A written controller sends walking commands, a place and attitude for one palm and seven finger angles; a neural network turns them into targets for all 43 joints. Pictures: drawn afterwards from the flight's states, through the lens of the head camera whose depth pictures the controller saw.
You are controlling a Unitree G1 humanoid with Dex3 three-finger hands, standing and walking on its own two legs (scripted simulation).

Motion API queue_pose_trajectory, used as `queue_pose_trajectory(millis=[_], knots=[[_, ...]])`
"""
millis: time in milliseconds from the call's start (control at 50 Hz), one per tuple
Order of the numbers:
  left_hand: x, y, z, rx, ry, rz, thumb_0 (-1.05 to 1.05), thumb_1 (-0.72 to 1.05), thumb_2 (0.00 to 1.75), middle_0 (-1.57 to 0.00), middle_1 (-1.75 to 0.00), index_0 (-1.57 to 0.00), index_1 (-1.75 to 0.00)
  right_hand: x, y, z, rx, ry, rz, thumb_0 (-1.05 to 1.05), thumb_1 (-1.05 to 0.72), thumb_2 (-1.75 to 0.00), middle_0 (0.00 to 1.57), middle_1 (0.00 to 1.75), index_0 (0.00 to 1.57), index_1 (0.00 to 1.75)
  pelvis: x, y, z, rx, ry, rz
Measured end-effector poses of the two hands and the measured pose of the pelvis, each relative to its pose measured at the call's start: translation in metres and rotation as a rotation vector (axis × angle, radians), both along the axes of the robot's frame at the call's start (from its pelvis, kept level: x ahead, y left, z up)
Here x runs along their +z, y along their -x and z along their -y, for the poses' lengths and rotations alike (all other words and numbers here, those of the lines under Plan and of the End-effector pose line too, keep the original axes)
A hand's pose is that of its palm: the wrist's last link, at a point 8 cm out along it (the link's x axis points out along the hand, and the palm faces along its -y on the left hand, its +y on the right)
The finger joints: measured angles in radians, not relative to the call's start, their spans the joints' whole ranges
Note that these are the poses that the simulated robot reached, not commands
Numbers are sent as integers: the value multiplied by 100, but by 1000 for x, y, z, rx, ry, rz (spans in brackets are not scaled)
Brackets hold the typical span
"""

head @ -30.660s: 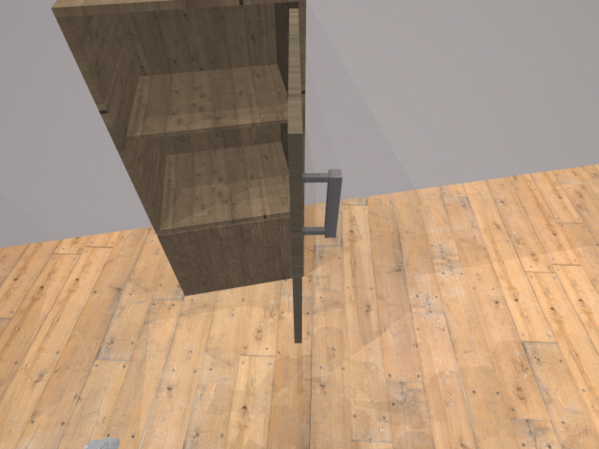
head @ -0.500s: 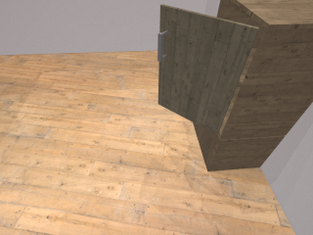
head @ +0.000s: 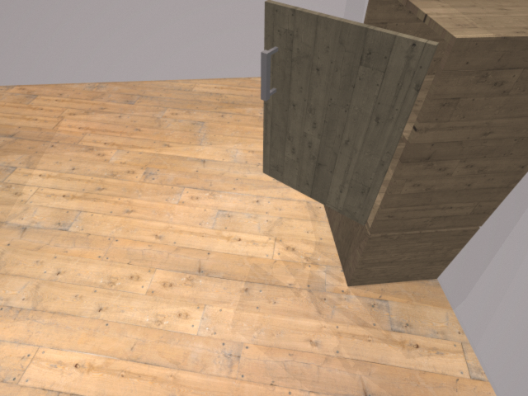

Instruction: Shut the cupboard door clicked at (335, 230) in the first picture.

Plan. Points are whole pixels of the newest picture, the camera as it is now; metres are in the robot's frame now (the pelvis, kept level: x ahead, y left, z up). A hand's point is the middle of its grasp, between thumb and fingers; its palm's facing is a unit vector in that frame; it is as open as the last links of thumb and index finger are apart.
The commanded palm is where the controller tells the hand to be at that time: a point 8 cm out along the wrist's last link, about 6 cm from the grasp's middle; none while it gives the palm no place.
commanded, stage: look to check the result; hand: left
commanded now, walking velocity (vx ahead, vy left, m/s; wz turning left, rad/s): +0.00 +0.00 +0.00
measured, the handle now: (269, 74) +0.91 +0.03 +0.05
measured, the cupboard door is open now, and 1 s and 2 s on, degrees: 48 48 48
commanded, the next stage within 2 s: walk to a spot facing it in 0.36 s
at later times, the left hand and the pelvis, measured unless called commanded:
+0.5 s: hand out of the picture +0.03 +0.19 -0.17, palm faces +0.02 -0.97 -0.23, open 7.3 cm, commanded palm none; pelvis +0.01 -0.01 +0.00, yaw +0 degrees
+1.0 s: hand out of the picture +0.01 +0.23 -0.19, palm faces +0.27 -0.94 -0.23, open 7.4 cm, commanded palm none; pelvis -0.01 +0.02 -0.01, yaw +15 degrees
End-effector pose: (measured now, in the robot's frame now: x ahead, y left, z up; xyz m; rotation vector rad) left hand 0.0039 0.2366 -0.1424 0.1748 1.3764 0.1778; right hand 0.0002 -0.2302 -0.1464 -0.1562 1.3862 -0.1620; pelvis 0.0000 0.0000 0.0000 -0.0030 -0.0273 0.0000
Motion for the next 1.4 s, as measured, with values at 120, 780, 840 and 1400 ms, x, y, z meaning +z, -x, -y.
queue_pose_trajectory(millis=[120, 780, 840, 1400], knots=[[0, 4, 1, 5, -1, -20, 0, 91, 90, -20, -30, -20, -29, 1, -9, 5, 8, 7, 8, 1, -91, -90, 20, 30, 20, 30, 1, -4, 2, 0, 0, 1], [-17, -10, -9, 123, -6, 86, 0, 91, 90, -20, -30, -20, -29, -5, -43, 5, 111, 28, -8, 1, -91, -90, 19, 30, 20, 30, -15, -4, -1, 143, 26, 5], [-30, 0, -19, 174, 8, 91, 0, 91, 90, -20, -30, -20, -29, -8, -51, -5, 155, 39, 4, 1, -91, -90, 20, 30, 20, 30, -24, -3, -11, 190, 24, 7], [15, 82, 9, 468, -122, 133, 0, 91, 90, -20, -30, -20, -29, 5, -162, 13, 495, 31, 114, 1, -91, -90, 19, 30, 20, 30, -8, 13, 30, 534, 7, -47]])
